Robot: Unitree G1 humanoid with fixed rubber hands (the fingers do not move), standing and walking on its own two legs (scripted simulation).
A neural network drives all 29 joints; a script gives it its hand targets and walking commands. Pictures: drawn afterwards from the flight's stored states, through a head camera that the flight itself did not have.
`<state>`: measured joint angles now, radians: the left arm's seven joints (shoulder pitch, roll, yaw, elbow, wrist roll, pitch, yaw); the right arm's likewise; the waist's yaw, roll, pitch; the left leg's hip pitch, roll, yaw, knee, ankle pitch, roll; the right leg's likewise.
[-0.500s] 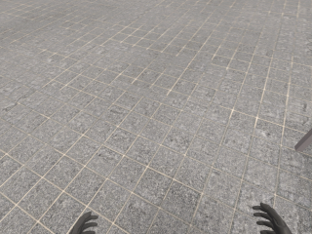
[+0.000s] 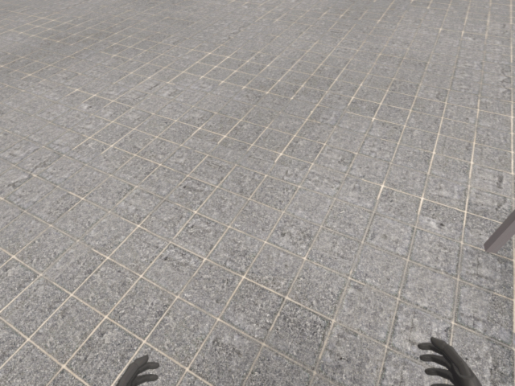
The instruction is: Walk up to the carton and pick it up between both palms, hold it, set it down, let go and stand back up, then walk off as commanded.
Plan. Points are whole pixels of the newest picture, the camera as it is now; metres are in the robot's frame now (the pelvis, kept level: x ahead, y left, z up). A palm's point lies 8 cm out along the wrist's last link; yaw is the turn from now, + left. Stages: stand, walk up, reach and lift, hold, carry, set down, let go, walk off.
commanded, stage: stand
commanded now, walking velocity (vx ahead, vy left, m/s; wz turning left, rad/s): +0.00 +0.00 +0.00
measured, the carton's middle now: out of the picture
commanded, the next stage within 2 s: none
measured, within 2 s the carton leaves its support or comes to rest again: neither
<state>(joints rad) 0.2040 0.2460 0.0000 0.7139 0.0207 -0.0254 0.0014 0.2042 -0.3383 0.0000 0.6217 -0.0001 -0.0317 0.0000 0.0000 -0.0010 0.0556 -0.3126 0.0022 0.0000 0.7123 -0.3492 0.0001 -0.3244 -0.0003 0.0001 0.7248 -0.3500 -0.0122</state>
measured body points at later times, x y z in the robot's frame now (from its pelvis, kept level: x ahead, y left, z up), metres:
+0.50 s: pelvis +0.00 +0.00 +0.00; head +0.00 +0.00 +0.45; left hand +0.13 +0.25 -0.11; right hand +0.16 -0.28 -0.08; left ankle +0.02 +0.12 -0.72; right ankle +0.03 -0.11 -0.72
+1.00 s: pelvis +0.00 +0.00 +0.00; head +0.00 +0.01 +0.45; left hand +0.13 +0.26 -0.11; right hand +0.15 -0.27 -0.08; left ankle +0.02 +0.12 -0.72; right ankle +0.03 -0.11 -0.72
